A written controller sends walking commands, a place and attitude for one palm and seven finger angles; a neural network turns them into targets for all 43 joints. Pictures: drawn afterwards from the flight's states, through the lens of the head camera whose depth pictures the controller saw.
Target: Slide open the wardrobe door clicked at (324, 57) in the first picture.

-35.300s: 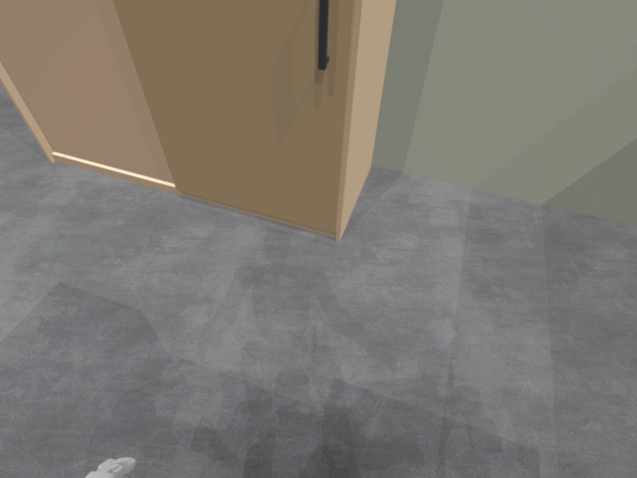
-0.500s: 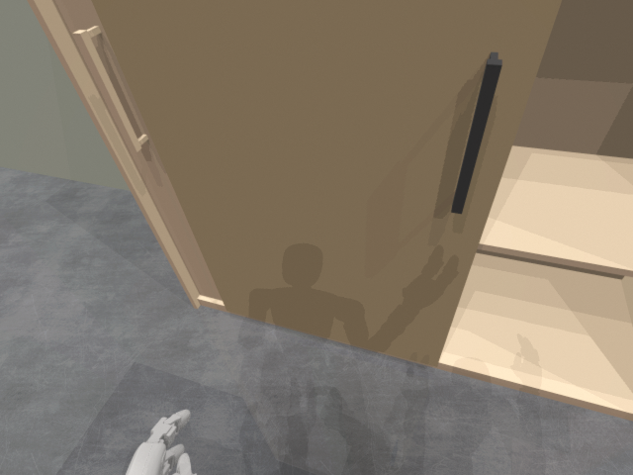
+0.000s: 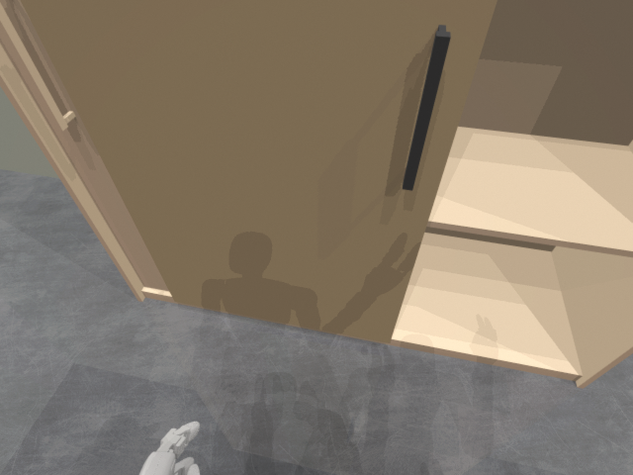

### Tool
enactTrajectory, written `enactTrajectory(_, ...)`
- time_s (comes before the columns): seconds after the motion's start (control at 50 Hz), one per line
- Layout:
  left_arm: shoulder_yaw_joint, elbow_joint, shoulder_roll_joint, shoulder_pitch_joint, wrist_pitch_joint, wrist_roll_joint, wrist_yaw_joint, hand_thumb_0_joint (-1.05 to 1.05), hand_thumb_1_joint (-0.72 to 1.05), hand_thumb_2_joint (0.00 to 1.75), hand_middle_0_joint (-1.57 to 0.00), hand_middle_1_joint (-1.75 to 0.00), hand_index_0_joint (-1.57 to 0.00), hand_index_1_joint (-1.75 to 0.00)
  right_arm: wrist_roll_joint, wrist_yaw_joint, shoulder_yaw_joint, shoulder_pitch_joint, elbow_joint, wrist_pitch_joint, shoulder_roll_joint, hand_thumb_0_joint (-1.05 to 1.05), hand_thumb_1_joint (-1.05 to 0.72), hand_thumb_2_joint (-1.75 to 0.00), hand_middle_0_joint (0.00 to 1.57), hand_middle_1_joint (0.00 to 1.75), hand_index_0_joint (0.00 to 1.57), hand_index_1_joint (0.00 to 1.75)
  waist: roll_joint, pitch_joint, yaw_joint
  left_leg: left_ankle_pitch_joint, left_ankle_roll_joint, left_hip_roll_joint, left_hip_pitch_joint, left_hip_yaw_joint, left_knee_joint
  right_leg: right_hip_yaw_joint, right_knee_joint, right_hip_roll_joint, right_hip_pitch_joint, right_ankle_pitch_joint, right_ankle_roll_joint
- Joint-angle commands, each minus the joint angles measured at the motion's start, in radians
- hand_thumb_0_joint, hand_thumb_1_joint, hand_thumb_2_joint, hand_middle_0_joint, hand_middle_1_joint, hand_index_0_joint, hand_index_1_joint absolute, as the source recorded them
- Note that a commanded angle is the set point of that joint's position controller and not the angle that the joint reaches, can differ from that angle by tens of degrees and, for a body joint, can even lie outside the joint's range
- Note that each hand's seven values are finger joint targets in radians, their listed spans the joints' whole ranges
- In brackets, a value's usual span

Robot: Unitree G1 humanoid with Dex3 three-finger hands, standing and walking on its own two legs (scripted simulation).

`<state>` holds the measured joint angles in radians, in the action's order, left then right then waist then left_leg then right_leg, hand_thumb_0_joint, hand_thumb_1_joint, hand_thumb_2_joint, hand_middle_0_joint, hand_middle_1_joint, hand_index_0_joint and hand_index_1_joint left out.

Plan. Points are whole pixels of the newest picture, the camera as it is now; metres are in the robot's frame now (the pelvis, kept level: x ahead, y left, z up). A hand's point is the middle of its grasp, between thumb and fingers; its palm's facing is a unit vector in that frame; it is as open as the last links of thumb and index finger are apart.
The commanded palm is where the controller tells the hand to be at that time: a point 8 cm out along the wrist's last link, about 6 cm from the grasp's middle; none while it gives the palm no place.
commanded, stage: stop stepping back and stand still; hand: right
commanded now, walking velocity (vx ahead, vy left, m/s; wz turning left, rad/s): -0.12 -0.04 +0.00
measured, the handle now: (422, 116) +0.63 -0.14 +0.14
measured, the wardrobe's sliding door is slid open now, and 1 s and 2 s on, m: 0.60 0.60 0.60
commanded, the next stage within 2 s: let the arm hang, fingers relaxed in 0.52 s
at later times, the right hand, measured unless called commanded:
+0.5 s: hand (612, 303) +0.26 -0.26 +0.17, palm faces +0.34 +0.78 -0.53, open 7.4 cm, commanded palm +0.20 -0.30 +0.20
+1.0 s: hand out of the picture +0.03 -0.20 -0.16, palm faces +0.03 +0.98 -0.17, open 7.0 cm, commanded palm none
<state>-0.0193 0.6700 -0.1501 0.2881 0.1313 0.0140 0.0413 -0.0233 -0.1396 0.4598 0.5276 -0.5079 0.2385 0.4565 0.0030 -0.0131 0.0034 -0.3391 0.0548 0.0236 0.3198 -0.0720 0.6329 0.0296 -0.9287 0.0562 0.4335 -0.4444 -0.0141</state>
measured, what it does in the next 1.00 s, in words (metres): stands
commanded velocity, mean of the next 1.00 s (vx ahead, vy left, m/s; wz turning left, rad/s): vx -0.04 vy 0.01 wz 0.00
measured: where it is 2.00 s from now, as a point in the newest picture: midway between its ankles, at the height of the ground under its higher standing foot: outside the picture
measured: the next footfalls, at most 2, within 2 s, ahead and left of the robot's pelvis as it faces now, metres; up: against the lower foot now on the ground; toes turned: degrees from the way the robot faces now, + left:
none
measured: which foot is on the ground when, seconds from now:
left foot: down 0.00-1.00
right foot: down 0.00-1.00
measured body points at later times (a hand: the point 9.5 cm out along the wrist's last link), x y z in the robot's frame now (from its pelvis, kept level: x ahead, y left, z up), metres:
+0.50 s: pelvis +0.05 +0.00 +0.02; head +0.10 +0.00 +0.47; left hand +0.24 +0.23 -0.06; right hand +0.24 -0.30 +0.20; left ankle +0.01 +0.10 -0.72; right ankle +0.04 -0.13 -0.72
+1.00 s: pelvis +0.02 -0.02 +0.02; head +0.05 -0.04 +0.46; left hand +0.05 +0.22 -0.13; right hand +0.03 -0.25 -0.15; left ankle +0.01 +0.10 -0.72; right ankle +0.04 -0.13 -0.72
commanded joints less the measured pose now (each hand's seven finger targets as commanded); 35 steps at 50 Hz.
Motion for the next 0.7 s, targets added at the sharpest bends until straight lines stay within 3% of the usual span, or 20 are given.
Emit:
enactTrajectory(0.0,0.068,-0.14,-0.162,-0.124,0.058,-0.011,0.019,0.0,0.9,0.9,-0.2,-0.3,-0.2,-0.3,-0.016,-0.019,0.074,-0.15,-0.12,0.03,0.112,0.0,-0.9,-0.9,0.2,0.3,0.2,0.3,-0.132,0.002,-0.022,0.29,0.174,-0.348,-0.113,0.433,-0.285,0.019,-0.078,0.028,0.122,0.022,-0.003)
enactTrajectory(0.02,0.054,-0.132,-0.15,-0.13,0.058,-0.007,0.023,0.0,0.9,0.9,-0.2,-0.3,-0.2,-0.3,-0.012,-0.022,0.063,-0.148,-0.109,0.036,0.103,0.0,-0.9,-0.9,0.2,0.3,0.2,0.3,-0.128,-0.01,-0.024,0.382,0.143,-0.313,-0.085,0.315,-0.228,-0.001,0.084,0.034,0.015,0.045,-0.013)
enactTrajectory(0.06,0.045,-0.124,-0.139,-0.147,0.063,0.003,0.038,0.0,0.9,0.9,-0.2,-0.3,-0.2,-0.3,-0.008,-0.031,0.054,-0.169,-0.133,0.048,0.106,0.0,-0.9,-0.9,0.2,0.3,0.2,0.3,-0.092,-0.056,-0.027,0.351,0.055,-0.216,-0.071,0.166,-0.149,-0.097,0.377,-0.038,-0.2,0.228,-0.014)
enactTrajectory(0.08,0.059,-0.138,-0.158,-0.164,0.074,0.002,0.049,0.0,0.9,0.9,-0.2,-0.3,-0.2,-0.3,-0.011,-0.031,0.054,-0.18,-0.177,0.054,0.117,0.0,-0.9,-0.9,0.2,0.3,0.2,0.3,-0.016,-0.073,-0.02,0.343,0.012,-0.183,-0.06,0.136,-0.06,-0.053,0.488,-0.014,-0.296,0.34,-0.016)
enactTrajectory(0.1,0.067,-0.154,-0.177,-0.17,0.078,-0.003,0.048,0.0,0.9,0.9,-0.2,-0.3,-0.2,-0.3,-0.012,-0.032,0.064,-0.167,-0.212,0.06,0.122,0.0,-0.9,-0.9,0.2,0.3,0.2,0.3,0.108,-0.089,0.002,0.208,-0.04,-0.103,0.008,0.096,0.009,0.091,0.516,0.1,-0.361,0.49,-0.053)
enactTrajectory(0.12,0.073,-0.174,-0.193,-0.171,0.08,-0.009,0.042,0.0,0.9,0.9,-0.2,-0.3,-0.2,-0.3,-0.007,-0.033,0.071,-0.192,-0.255,0.067,0.137,0.0,-0.9,-0.9,0.2,0.3,0.2,0.3,0.162,-0.097,0.015,0.039,-0.067,-0.047,0.028,0.074,0.035,0.202,0.549,0.184,-0.352,0.529,-0.092)
enactTrajectory(0.14,0.062,-0.175,-0.167,-0.153,0.085,-0.008,0.038,0.0,0.9,0.9,-0.2,-0.3,-0.2,-0.3,-0.001,-0.035,0.085,-0.186,-0.246,0.063,0.144,0.0,-0.9,-0.9,0.2,0.3,0.2,0.3,0.153,-0.059,0.007,0.066,-0.065,-0.011,0.046,0.052,0.054,0.223,0.533,0.183,-0.365,0.769,-0.113)
enactTrajectory(0.16,0.059,-0.166,-0.164,-0.144,0.089,0.0,0.031,0.0,0.9,0.9,-0.2,-0.3,-0.2,-0.3,-0.003,-0.028,0.094,-0.176,-0.257,0.059,0.159,0.0,-0.9,-0.9,0.2,0.3,0.2,0.3,0.234,-0.075,-0.003,0.0,-0.063,-0.015,0.041,0.043,0.075,0.228,0.545,0.19,-0.38,0.883,-0.097)
enactTrajectory(0.18,0.063,-0.172,-0.158,-0.158,0.098,0.005,0.024,0.0,0.9,0.9,-0.2,-0.3,-0.2,-0.3,0.003,-0.025,0.118,-0.167,-0.273,0.06,0.179,0.0,-0.9,-0.9,0.2,0.3,0.2,0.3,0.261,-0.074,0.011,-0.057,-0.058,-0.022,0.022,0.052,0.057,0.19,0.547,0.19,-0.384,0.885,-0.089)
enactTrajectory(0.22,0.068,-0.185,-0.168,-0.133,0.093,-0.006,0.009,0.0,0.9,0.9,-0.2,-0.3,-0.2,-0.3,-0.003,-0.023,0.116,-0.045,-0.224,0.05,0.138,0.0,-0.9,-0.9,0.2,0.3,0.2,0.3,0.225,-0.076,0.013,0.038,-0.053,-0.029,-0.071,0.051,-0.103,0.099,0.498,0.171,-0.334,0.827,-0.078)
enactTrajectory(0.26,0.068,-0.21,-0.172,-0.139,0.081,-0.017,0.003,0.0,0.9,0.9,-0.2,-0.3,-0.2,-0.3,-0.009,-0.017,0.125,0.013,-0.198,0.045,0.132,0.0,-0.9,-0.9,0.2,0.3,0.2,0.3,0.128,-0.1,0.011,0.337,-0.05,-0.039,-0.205,0.067,-0.205,0.015,0.451,0.101,-0.24,0.679,-0.032)
enactTrajectory(0.3,0.076,-0.224,-0.166,-0.134,0.063,-0.023,0.006,0.0,0.9,0.9,-0.2,-0.3,-0.2,-0.3,-0.026,-0.015,0.116,0.087,-0.148,0.037,0.113,0.0,-0.9,-0.9,0.2,0.3,0.2,0.3,-0.041,-0.159,-0.009,0.732,-0.021,-0.121,-0.263,0.181,-0.203,-0.049,0.354,0.032,-0.221,0.612,0.007)
enactTrajectory(0.34,0.07,-0.226,-0.162,-0.138,0.048,-0.022,0.017,0.0,0.9,0.9,-0.2,-0.3,-0.2,-0.3,-0.033,-0.022,0.12,0.078,-0.143,0.033,0.126,0.0,-0.9,-0.9,0.2,0.3,0.2,0.3,-0.064,-0.19,-0.011,0.859,-0.005,-0.171,-0.3,0.206,-0.187,-0.062,0.362,0.003,-0.191,0.505,0.013)
enactTrajectory(0.38,0.064,-0.228,-0.161,-0.147,0.035,-0.019,0.031,0.0,0.9,0.9,-0.2,-0.3,-0.2,-0.3,-0.033,-0.027,0.125,0.078,-0.136,0.025,0.138,0.0,-0.9,-0.9,0.2,0.3,0.2,0.3,0.002,-0.201,-0.008,0.84,-0.031,-0.152,-0.294,0.184,-0.177,-0.065,0.427,0.011,-0.23,0.551,0.002)
enactTrajectory(0.48,0.067,-0.243,-0.176,-0.171,0.012,-0.021,0.055,0.0,0.9,0.9,-0.2,-0.3,-0.2,-0.3,-0.031,-0.031,0.109,0.02,-0.173,0.007,0.155,0.0,-0.9,-0.9,0.2,0.3,0.2,0.3,0.006,-0.21,-0.003,0.779,-0.055,-0.103,-0.242,0.12,-0.177,-0.062,0.424,0.031,-0.341,0.747,-0.01)
enactTrajectory(0.58,0.07,-0.24,-0.178,-0.17,0.003,-0.022,0.057,0.0,0.9,0.9,-0.2,-0.3,-0.2,-0.3,-0.027,-0.034,0.085,0.006,-0.181,0.0,0.139,0.0,-0.9,-0.9,0.2,0.3,0.2,0.3,0.032,-0.164,-0.003,0.614,-0.048,-0.102,-0.212,0.133,-0.222,-0.047,0.448,0.021,-0.31,0.615,-0.007)
enactTrajectory(0.6,0.106,-0.025,-0.36,-0.231,0.031,-0.031,-0.043,0.0,0.9,0.9,-0.2,-0.3,-0.2,-0.3,0.056,0.108,-0.352,-0.082,0.598,-0.15,-0.023,0.0,-0.9,-0.9,0.2,0.3,0.2,0.3,0.044,-0.066,-0.044,0.698,-0.018,-0.187,-0.101,0.087,-0.072,-0.005,0.306,0.049,-0.192,0.693,-0.011)
enactTrajectory(0.62,0.118,-0.033,-0.343,-0.171,-0.019,-0.031,-0.046,0.0,0.9,0.9,-0.2,-0.3,-0.2,-0.3,0.052,0.133,-0.332,-0.088,0.63,-0.207,-0.009,0.0,-0.9,-0.9,0.2,0.3,0.2,0.3,0.044,-0.122,-0.032,0.511,-0.007,-0.175,-0.07,0.134,-0.124,0.003,0.348,0.064,-0.217,0.563,-0.008)
enactTrajectory(0.64,0.106,-0.016,-0.317,-0.151,-0.041,-0.02,-0.047,0.0,0.9,0.9,-0.2,-0.3,-0.2,-0.3,0.055,0.14,-0.339,-0.128,0.685,-0.21,-0.034,0.0,-0.9,-0.9,0.2,0.3,0.2,0.3,0.017,-0.112,-0.02,0.31,-0.007,-0.16,-0.043,0.103,-0.116,0.04,0.368,0.076,-0.154,0.432,-0.028)
enactTrajectory(0.68,0.08,-0.014,-0.278,-0.144,-0.076,0.0,-0.046,0.0,0.9,0.9,-0.2,-0.3,-0.2,-0.3,0.06,0.144,-0.363,-0.194,0.799,-0.218,-0.049,0.0,-0.9,-0.9,0.2,0.3,0.2,0.3,-0.145,-0.062,-0.012,0.162,-0.01,-0.133,-0.024,0.097,-0.132,0.079,0.391,0.07,-0.094,0.351,-0.047)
